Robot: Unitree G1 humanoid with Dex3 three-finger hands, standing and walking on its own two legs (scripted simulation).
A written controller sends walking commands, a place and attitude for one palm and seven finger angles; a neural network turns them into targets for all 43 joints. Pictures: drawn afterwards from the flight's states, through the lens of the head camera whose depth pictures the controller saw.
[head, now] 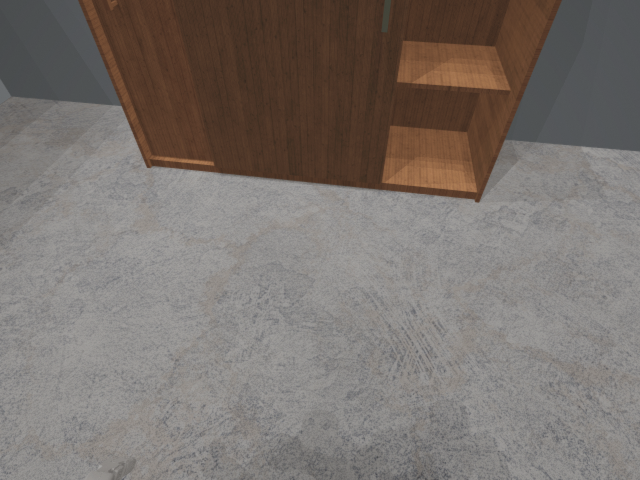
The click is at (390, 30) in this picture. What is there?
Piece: wardrobe's sliding door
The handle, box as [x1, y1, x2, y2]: [381, 0, 390, 31]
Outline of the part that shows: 390,0 385,0 381,31 387,30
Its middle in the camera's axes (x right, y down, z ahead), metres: +0.22 -0.81 +1.21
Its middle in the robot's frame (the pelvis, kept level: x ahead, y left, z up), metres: +1.48 -0.15 +0.13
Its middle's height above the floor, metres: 0.90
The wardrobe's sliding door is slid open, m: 0.45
